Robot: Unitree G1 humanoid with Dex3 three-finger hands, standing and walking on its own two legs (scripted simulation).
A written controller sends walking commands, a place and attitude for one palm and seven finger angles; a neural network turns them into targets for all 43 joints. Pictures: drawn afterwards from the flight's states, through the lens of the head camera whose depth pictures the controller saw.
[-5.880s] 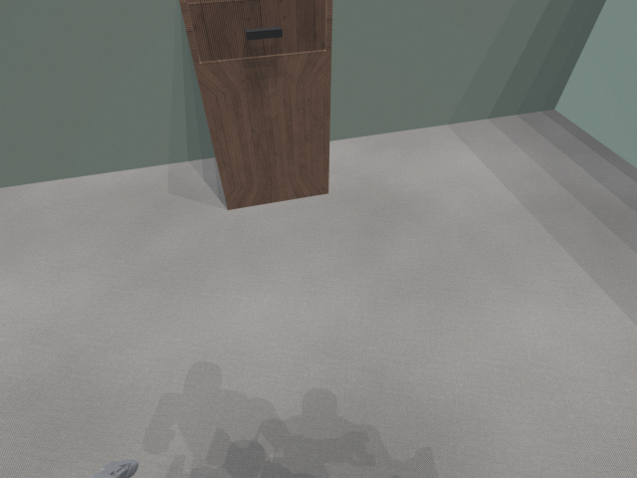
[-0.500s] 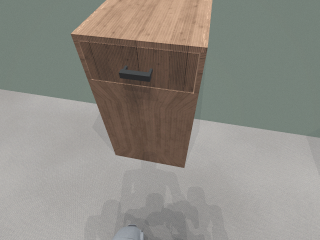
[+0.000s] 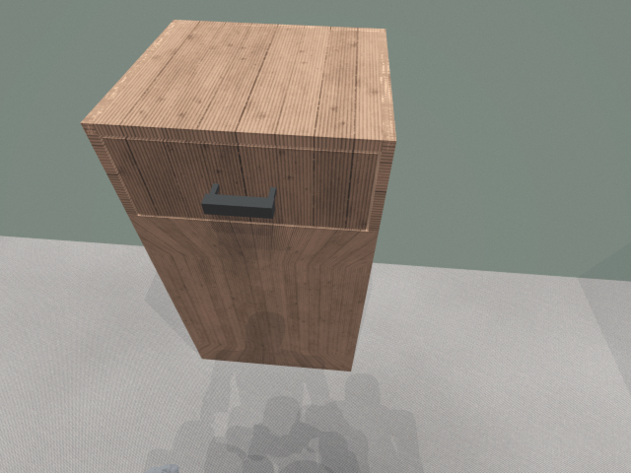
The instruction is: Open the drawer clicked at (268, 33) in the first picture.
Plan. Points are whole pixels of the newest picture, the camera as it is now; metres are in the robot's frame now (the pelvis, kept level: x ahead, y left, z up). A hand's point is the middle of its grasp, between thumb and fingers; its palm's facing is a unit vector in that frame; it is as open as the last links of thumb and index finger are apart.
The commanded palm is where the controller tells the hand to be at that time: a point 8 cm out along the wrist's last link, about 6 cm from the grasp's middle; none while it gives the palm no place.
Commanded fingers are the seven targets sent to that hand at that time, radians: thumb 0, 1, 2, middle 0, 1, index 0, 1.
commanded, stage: come to a stop and stand still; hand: left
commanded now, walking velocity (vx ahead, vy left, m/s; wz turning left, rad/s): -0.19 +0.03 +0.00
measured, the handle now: (241, 198) +0.54 +0.15 +0.02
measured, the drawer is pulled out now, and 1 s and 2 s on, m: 0.00 0.00 0.00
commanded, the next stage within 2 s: look again from close up in 1.28 s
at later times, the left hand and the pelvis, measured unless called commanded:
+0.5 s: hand out of the picture -0.01 +0.20 -0.17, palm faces +0.08 -0.98 -0.21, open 7.4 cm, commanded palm none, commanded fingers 0.00 0.90 0.90 -0.20 -0.30 -0.20 -0.30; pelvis -0.05 +0.01 +0.00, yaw +0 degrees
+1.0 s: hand out of the picture -0.04 +0.13 -0.17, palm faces +0.07 -0.98 -0.19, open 7.3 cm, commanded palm none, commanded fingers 0.00 0.90 0.90 -0.20 -0.30 -0.20 -0.30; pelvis -0.03 -0.04 +0.00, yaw +2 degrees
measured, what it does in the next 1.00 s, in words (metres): steps on the spot: right foot, then left foot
